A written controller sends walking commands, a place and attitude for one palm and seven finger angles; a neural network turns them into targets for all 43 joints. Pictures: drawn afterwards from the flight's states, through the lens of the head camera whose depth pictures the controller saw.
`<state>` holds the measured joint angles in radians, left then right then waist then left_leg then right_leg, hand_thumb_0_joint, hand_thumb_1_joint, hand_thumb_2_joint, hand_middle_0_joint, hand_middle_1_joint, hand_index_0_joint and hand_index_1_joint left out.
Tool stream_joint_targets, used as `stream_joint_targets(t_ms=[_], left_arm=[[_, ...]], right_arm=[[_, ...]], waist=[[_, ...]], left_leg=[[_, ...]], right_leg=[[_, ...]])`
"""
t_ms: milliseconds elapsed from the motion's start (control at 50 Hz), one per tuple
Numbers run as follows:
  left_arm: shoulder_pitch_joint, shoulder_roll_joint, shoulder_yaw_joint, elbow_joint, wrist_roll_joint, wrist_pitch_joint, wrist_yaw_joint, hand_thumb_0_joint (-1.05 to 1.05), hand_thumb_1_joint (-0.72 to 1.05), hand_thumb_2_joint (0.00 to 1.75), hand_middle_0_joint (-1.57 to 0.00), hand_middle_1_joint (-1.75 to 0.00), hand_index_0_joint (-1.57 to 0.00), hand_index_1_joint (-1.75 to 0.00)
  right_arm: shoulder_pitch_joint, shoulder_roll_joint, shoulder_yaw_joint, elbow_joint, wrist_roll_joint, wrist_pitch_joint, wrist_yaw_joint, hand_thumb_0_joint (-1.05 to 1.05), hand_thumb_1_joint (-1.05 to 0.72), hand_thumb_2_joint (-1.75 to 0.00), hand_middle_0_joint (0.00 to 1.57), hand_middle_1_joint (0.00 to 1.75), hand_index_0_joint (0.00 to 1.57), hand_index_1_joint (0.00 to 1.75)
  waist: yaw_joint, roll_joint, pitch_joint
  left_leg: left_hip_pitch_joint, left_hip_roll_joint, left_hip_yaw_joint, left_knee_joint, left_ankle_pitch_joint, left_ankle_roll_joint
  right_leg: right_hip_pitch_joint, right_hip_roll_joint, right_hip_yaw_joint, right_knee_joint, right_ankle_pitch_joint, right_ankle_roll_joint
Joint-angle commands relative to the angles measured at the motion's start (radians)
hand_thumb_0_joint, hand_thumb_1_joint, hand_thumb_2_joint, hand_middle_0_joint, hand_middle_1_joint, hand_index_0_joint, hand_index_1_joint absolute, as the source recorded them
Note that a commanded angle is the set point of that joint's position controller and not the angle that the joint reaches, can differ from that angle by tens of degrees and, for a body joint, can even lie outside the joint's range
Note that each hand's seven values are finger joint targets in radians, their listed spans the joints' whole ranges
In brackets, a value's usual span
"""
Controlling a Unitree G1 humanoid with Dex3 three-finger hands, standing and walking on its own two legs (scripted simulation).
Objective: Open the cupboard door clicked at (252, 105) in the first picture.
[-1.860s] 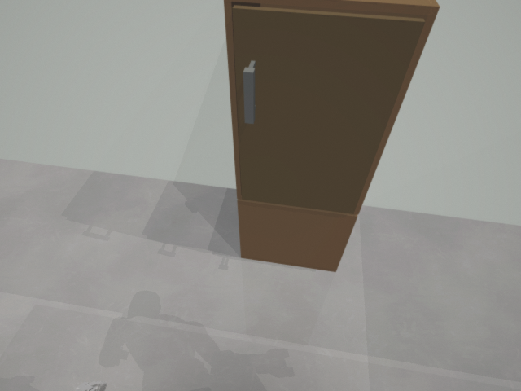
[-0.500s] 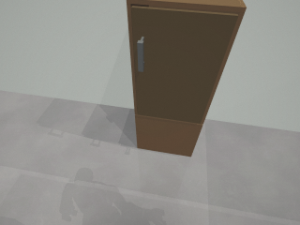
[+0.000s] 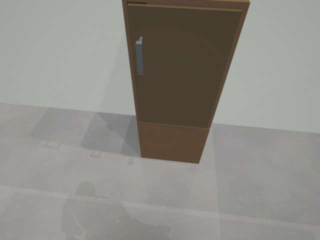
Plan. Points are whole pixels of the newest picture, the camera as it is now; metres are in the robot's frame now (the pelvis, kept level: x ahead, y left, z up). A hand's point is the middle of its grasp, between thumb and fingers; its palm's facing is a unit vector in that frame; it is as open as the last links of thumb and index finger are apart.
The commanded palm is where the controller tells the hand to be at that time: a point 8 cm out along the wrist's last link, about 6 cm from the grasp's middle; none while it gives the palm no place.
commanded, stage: take the last steps up to it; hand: left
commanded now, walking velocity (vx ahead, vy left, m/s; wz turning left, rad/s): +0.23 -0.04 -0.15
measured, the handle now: (141, 56) +0.73 +0.13 +0.08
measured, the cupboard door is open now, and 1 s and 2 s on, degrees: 0 0 0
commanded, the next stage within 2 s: come to a stop and stand still in 0.42 s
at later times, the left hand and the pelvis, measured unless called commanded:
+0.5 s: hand out of the picture +0.10 +0.19 -0.19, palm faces -0.04 -0.99 -0.13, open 7.4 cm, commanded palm none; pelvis +0.10 +0.02 +0.00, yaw -4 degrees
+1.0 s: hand (106, 204) +0.26 +0.20 -0.20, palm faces -0.03 -0.99 -0.15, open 7.4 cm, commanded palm none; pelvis +0.15 +0.04 -0.03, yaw -3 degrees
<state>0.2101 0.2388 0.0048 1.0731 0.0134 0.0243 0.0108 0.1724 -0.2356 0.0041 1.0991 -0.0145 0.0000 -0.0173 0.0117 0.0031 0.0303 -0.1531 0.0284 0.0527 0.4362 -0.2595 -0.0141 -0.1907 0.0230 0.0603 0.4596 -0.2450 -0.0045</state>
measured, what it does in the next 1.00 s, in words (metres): walks ahead: right foot, then left foot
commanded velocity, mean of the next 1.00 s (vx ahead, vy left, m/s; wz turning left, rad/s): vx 0.02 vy -0.02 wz -0.05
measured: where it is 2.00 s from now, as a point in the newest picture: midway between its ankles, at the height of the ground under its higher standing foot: outside the picture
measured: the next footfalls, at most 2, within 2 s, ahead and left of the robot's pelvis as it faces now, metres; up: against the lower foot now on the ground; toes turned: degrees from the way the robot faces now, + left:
right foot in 0.66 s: +0.28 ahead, -0.13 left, +0.00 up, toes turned -11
left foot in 0.98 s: +0.23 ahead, +0.08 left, +0.00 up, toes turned -1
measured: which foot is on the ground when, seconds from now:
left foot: down 0.00-0.66, up 0.68-0.96, down 0.98-1.00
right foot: down 0.00-0.30, up 0.32-0.64, down 0.66-1.00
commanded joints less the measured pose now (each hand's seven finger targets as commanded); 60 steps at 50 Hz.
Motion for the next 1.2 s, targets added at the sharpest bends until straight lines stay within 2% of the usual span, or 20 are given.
stream_joint_targets(t_ms=[0, 120, 180, 220, 260, 280, 300, 340, 420, 560, 600, 620, 660, 740, 920, 940, 960, 980, 1040, 1180], left_arm=[[0.055, 0.122, 0.038, -0.053, 0.01, -0.01, -0.012, 0.0, 0.9, 0.9, -0.2, -0.3, -0.2, -0.3], [0.176, 0.106, 0.057, -0.04, 0.012, -0.032, -0.013, 0.0, 0.9, 0.9, -0.2, -0.3, -0.2, -0.3], [0.241, 0.111, 0.069, -0.019, 0.007, -0.052, 0.002, 0.0, 0.9, 0.9, -0.2, -0.3, -0.2, -0.3], [0.214, 0.096, 0.071, -0.014, 0.01, -0.057, 0.01, 0.0, 0.9, 0.9, -0.2, -0.3, -0.2, -0.3], [0.145, 0.041, 0.064, -0.029, 0.001, -0.05, 0.004, 0.0, 0.9, 0.9, -0.2, -0.3, -0.2, -0.3], [0.127, -0.017, 0.055, -0.051, -0.001, -0.05, -0.004, 0.0, 0.9, 0.9, -0.2, -0.3, -0.2, -0.3], [0.053, 0.002, 0.058, -0.074, 0.015, -0.05, 0.002, 0.0, 0.9, 0.9, -0.2, -0.3, -0.2, -0.3], [0.045, -0.021, 0.057, -0.054, 0.018, -0.048, -0.008, 0.0, 0.9, 0.9, -0.2, -0.3, -0.2, -0.3], [0.066, -0.067, 0.049, -0.034, 0.013, -0.034, -0.027, 0.0, 0.9, 0.9, -0.2, -0.3, -0.2, -0.3], [0.014, -0.066, 0.044, -0.059, 0.01, -0.028, -0.015, 0.0, 0.9, 0.9, -0.2, -0.3, -0.2, -0.3], [0.151, -0.004, 0.06, -0.026, 0.014, -0.036, 0.0, 0.0, 0.9, 0.9, -0.2, -0.3, -0.2, -0.3], [0.197, 0.07, 0.072, -0.019, 0.019, -0.05, 0.012, 0.0, 0.9, 0.9, -0.2, -0.3, -0.2, -0.3], [0.271, 0.15, 0.088, -0.006, 0.008, -0.059, 0.031, 0.0, 0.9, 0.9, -0.2, -0.3, -0.2, -0.3], [0.035, 0.095, 0.08, -0.091, 0.014, -0.025, 0.053, 0.0, 0.9, 0.9, -0.2, -0.3, -0.2, -0.3], [-0.077, 0.098, 0.087, -0.172, 0.024, 0.01, 0.029, 0.0, 0.9, 0.9, -0.2, -0.3, -0.2, -0.3], [-0.067, 0.061, 0.078, -0.181, 0.014, 0.019, 0.023, 0.0, 0.9, 0.9, -0.2, -0.3, -0.2, -0.3], [-0.045, -0.014, 0.065, -0.198, 0.003, 0.028, 0.017, 0.0, 0.9, 0.9, -0.2, -0.3, -0.2, -0.3], [-0.047, -0.008, 0.066, -0.206, 0.006, 0.032, 0.019, 0.0, 0.9, 0.9, -0.2, -0.3, -0.2, -0.3], [0.073, 0.039, 0.092, -0.122, 0.023, 0.027, -0.002, 0.0, 0.9, 0.9, -0.2, -0.3, -0.2, -0.3], [0.104, 0.011, 0.071, -0.082, 0.017, 0.022, -0.007, 0.0, 0.9, 0.9, -0.2, -0.3, -0.2, -0.3]], right_arm=[[0.043, -0.148, -0.043, -0.038, -0.008, -0.007, -0.005, 0.0, -0.9, -0.9, 0.2, 0.3, 0.2, 0.3], [0.083, -0.074, -0.045, -0.053, -0.005, -0.024, -0.002, 0.0, -0.9, -0.9, 0.2, 0.3, 0.2, 0.3], [0.065, -0.039, -0.04, -0.072, -0.004, -0.043, -0.003, 0.0, -0.9, -0.9, 0.2, 0.3, 0.2, 0.3], [0.106, -0.019, -0.039, -0.058, 0.001, -0.054, -0.005, 0.0, -0.9, -0.9, 0.2, 0.3, 0.2, 0.3], [0.286, -0.033, -0.041, 0.016, 0.0, -0.069, -0.016, 0.0, -0.9, -0.9, 0.2, 0.3, 0.2, 0.3], [0.396, -0.13, -0.066, 0.05, -0.015, -0.069, -0.023, 0.0, -0.9, -0.9, 0.2, 0.3, 0.2, 0.3], [0.438, -0.116, -0.059, 0.07, -0.017, -0.062, -0.032, 0.0, -0.9, -0.9, 0.2, 0.3, 0.2, 0.3], [0.389, -0.046, -0.036, 0.049, -0.014, -0.065, -0.038, 0.0, -0.9, -0.9, 0.2, 0.3, 0.2, 0.3], [0.349, -0.021, -0.03, 0.046, -0.009, -0.082, -0.044, 0.0, -0.9, -0.9, 0.2, 0.3, 0.2, 0.3], [0.321, -0.028, -0.045, 0.063, -0.008, -0.055, -0.05, 0.0, -0.9, -0.9, 0.2, 0.3, 0.2, 0.3], [0.297, -0.042, -0.055, 0.053, 0.006, -0.045, -0.047, 0.0, -0.9, -0.9, 0.2, 0.3, 0.2, 0.3], [0.324, -0.016, -0.056, 0.047, 0.013, -0.04, -0.04, 0.0, -0.9, -0.9, 0.2, 0.3, 0.2, 0.3], [0.353, 0.039, -0.067, 0.028, 0.03, -0.028, -0.041, 0.0, -0.9, -0.9, 0.2, 0.3, 0.2, 0.3], [0.212, 0.06, -0.071, -0.014, 0.008, 0.022, -0.03, 0.0, -0.9, -0.9, 0.2, 0.3, 0.2, 0.3], [0.272, 0.046, -0.071, -0.074, -0.001, 0.014, -0.004, 0.0, -0.9, -0.9, 0.2, 0.3, 0.2, 0.3], [0.292, 0.015, -0.072, -0.075, -0.002, 0.003, -0.004, 0.0, -0.9, -0.9, 0.2, 0.3, 0.2, 0.3], [0.273, -0.07, -0.088, -0.101, -0.014, -0.009, -0.006, 0.0, -0.9, -0.9, 0.2, 0.3, 0.2, 0.3], [0.175, -0.132, -0.091, -0.157, -0.025, -0.008, -0.011, 0.0, -0.9, -0.9, 0.2, 0.3, 0.2, 0.3], [-0.003, -0.087, -0.066, -0.184, -0.023, -0.018, -0.029, 0.0, -0.9, -0.9, 0.2, 0.3, 0.2, 0.3], [0.173, -0.077, -0.073, -0.099, -0.009, -0.029, -0.054, 0.0, -0.9, -0.9, 0.2, 0.3, 0.2, 0.3]], waist=[[-0.001, 0.009, 0.066], [0.02, -0.137, 0.085], [0.027, -0.171, 0.066], [-0.004, -0.115, 0.033], [-0.083, 0.013, -0.002], [-0.111, 0.278, 0.003], [-0.123, 0.285, 0.092], [-0.084, 0.07, 0.147], [-0.038, 0.123, 0.113], [-0.012, 0.15, 0.08], [0.054, 0.102, 0.004], [0.065, -0.014, -0.063], [0.061, -0.165, -0.236], [0.007, -0.073, -0.085], [-0.069, -0.162, -0.081], [-0.082, -0.043, -0.053], [-0.084, 0.274, 0.021], [-0.068, 0.346, 0.095], [0.023, 0.164, 0.096], [-0.043, 0.088, -0.029]], left_leg=[[-0.069, 0.108, -0.107, -0.108, -0.278, 0.049], [-0.21, 0.036, -0.02, 0.121, -0.231, 0.04], [-0.314, 0.019, 0.018, 0.298, -0.21, 0.021], [-0.225, 0.035, 0.017, 0.198, -0.205, 0.026], [0.125, 0.09, -0.068, -0.071, -0.026, 0.062], [0.255, 0.312, -0.335, -0.165, 0.093, 0.143], [0.216, 0.405, -0.399, -0.212, 0.209, 0.179], [0.157, 0.384, -0.295, -0.177, 0.414, 0.224], [0.166, 0.264, -0.066, -0.164, 0.614, 0.168], [0.106, 0.23, 0.03, -0.041, 0.838, 0.124], [0.067, 0.198, 0.038, 0.107, 0.715, 0.079], [-0.053, 0.15, 0.039, 0.264, 0.474, 0.042], [-0.177, -0.022, -0.003, 0.685, -0.396, 0.013], [-0.259, 0.03, -0.092, 0.787, -0.314, -0.002], [-0.015, 0.005, 0.028, 0.221, -0.067, -0.007], [0.029, 0.029, -0.027, 0.057, -0.049, -0.001], [-0.105, 0.239, -0.354, -0.177, -0.245, 0.055], [-0.336, 0.364, -0.536, -0.34, -0.397, 0.123], [-0.32, 0.258, -0.365, -0.31, -0.369, 0.094], [0.115, 0.277, -0.213, -0.19, 0.277, 0.144]], right_leg=[[-0.114, -0.062, 0.094, -0.074, -0.251, -0.035], [-0.036, -0.133, 0.261, -0.147, -0.322, -0.112], [0.082, -0.254, 0.391, -0.19, -0.049, -0.208], [0.071, -0.246, 0.304, -0.101, 0.144, -0.209], [-0.165, -0.086, 0.122, 0.144, 0.143, -0.116], [-0.379, 0.034, -0.049, 0.411, -0.116, -0.049], [-0.482, 0.004, -0.062, 0.569, -0.302, -0.036], [-0.503, -0.074, -0.039, 0.67, -0.22, -0.03], [-0.459, -0.091, -0.11, 0.594, -0.086, -0.01], [-0.179, -0.042, -0.185, 0.19, 0.062, -0.031], [0.027, -0.052, -0.18, 0.035, 0.249, -0.027], [0.184, -0.164, -0.078, 0.034, 0.588, -0.057], [0.31, -0.486, 0.17, 0.05, 1.286, -0.265], [-0.005, -0.412, 0.073, -0.032, 0.813, -0.23], [-0.27, -0.273, 0.0, -0.043, -0.037, -0.107], [-0.351, -0.211, -0.036, 0.057, -0.192, -0.064], [-0.427, -0.072, -0.116, 0.29, -0.303, 0.009], [-0.362, -0.023, -0.064, 0.451, -0.289, 0.024], [-0.336, -0.035, 0.015, 0.653, -0.092, 0.031], [-0.364, -0.058, -0.008, 0.499, -0.098, 0.064]])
